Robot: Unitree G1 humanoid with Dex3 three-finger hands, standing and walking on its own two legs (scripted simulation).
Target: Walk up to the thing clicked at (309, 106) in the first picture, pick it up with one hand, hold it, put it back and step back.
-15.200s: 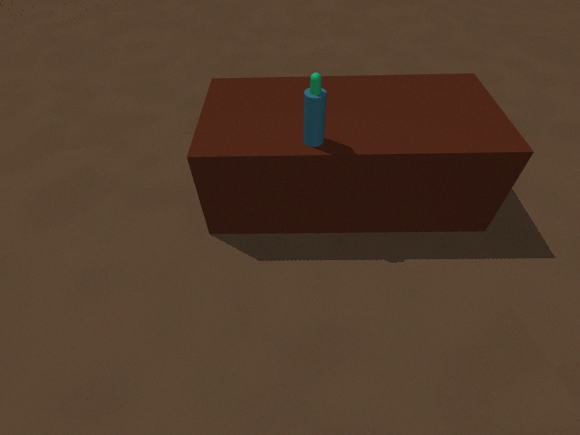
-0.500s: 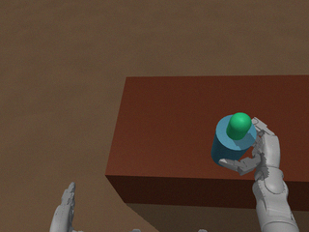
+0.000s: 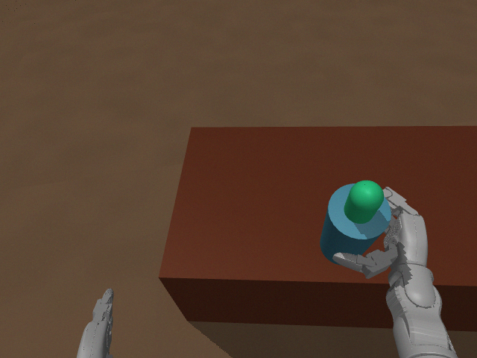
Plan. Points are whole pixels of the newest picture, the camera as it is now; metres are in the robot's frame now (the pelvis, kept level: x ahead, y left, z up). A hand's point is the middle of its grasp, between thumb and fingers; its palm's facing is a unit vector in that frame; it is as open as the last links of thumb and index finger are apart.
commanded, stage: hold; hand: right
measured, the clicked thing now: (351, 224) +0.32 -0.14 +0.08
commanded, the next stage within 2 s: none
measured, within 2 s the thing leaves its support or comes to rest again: neither
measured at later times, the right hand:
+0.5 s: hand (364, 231) +0.32 -0.16 +0.06, palm faces +0.15 +0.99 -0.01, open 10.9 cm
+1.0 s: hand (365, 235) +0.31 -0.16 +0.06, palm faces +0.16 +0.99 +0.00, open 10.9 cm
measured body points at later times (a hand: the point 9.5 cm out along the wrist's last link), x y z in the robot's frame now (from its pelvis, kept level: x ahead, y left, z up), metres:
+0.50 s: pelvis +0.00 +0.00 +0.01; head +0.02 +0.00 +0.46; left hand +0.15 +0.26 -0.05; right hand +0.31 -0.22 +0.06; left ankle +0.00 +0.14 -0.70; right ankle +0.02 -0.13 -0.70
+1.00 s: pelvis -0.01 +0.00 +0.01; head +0.02 +0.00 +0.46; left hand +0.15 +0.26 -0.05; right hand +0.30 -0.21 +0.06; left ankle +0.00 +0.14 -0.70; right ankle +0.02 -0.13 -0.70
